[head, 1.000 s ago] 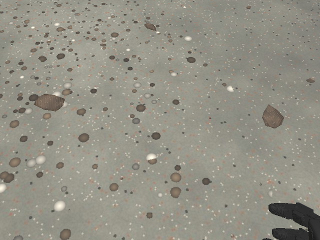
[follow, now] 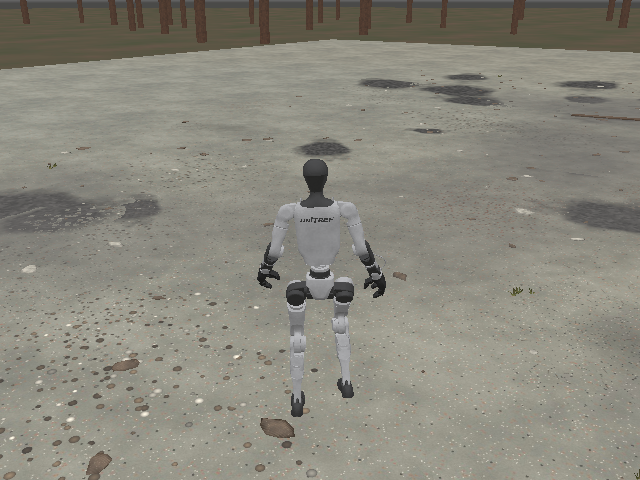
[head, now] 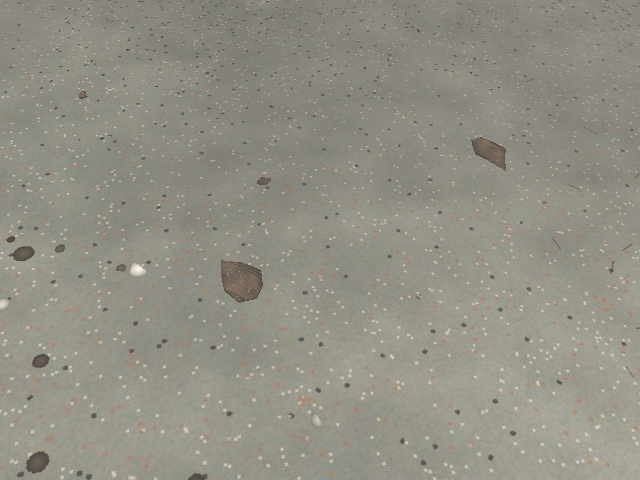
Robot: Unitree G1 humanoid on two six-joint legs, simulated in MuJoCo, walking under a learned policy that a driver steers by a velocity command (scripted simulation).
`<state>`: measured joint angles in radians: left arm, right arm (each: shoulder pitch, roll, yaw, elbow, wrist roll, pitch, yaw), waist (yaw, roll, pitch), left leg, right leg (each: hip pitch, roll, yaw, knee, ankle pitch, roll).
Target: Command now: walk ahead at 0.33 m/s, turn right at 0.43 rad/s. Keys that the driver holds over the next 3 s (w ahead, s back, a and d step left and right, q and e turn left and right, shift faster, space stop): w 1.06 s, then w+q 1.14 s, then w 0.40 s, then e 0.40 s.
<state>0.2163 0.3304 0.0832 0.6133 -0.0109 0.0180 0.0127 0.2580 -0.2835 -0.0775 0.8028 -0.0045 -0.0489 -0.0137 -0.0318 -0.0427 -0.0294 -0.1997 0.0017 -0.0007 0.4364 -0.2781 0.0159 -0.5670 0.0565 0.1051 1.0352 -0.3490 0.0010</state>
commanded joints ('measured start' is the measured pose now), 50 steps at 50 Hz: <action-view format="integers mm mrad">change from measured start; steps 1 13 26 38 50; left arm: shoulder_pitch -56 -110 75 196 119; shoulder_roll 52 43 73 143 36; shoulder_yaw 17 0 5 29 -14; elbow -77 -103 26 147 92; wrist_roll -3 -20 10 -12 0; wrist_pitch -38 -78 -117 -78 -84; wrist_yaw -11 -47 -30 -1 -6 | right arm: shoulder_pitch -2 93 -38 -279 -38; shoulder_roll -124 -218 -79 -93 -110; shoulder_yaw -20 -34 10 19 3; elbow -54 5 -71 -165 -65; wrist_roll -2 45 9 17 2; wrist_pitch -31 -13 -24 -52 -61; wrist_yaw -8 21 30 78 45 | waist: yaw -11 11 19 62 50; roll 162 192 -26 -35 114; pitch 82 91 63 91 -5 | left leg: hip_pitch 124 89 -527 -386 16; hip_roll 241 278 146 38 226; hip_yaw -268 -87 -45 7 -248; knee -287 -192 559 78 -274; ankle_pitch -161 233 169 249 241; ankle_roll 147 140 -36 44 252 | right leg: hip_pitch -254 189 437 647 -19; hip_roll -65 -62 -265 -316 -199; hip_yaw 18 -164 68 -19 -28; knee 83 -520 -907 -783 75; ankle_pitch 116 172 354 580 62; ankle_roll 24 -45 -241 -163 -3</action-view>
